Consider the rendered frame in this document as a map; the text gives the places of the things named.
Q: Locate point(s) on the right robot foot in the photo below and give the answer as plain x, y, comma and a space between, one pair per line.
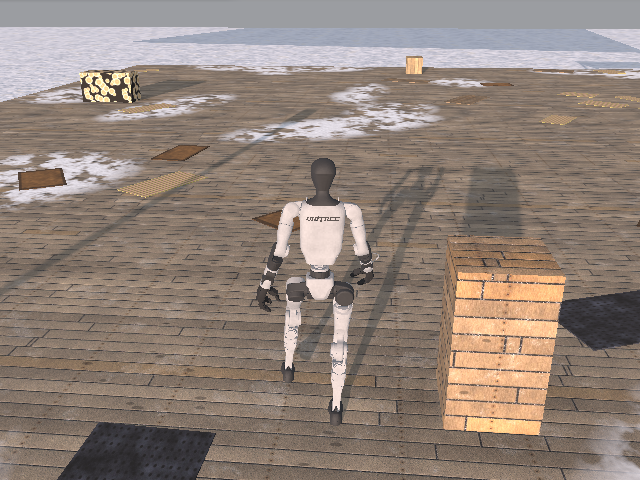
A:
335, 417

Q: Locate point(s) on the robot left hand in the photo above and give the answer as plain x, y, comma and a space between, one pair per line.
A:
262, 298

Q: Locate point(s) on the left robot forearm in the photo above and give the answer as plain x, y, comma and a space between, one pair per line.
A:
271, 270

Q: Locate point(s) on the left robot upper arm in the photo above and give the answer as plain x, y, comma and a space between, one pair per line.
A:
289, 211

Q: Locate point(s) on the humanoid robot torso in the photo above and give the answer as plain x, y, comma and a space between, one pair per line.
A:
321, 238

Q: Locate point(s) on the robot right hand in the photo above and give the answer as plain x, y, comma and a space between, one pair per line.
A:
367, 279

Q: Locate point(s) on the right robot forearm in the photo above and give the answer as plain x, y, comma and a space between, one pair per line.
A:
366, 261

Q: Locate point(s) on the right robot upper arm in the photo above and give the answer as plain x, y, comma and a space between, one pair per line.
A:
354, 213

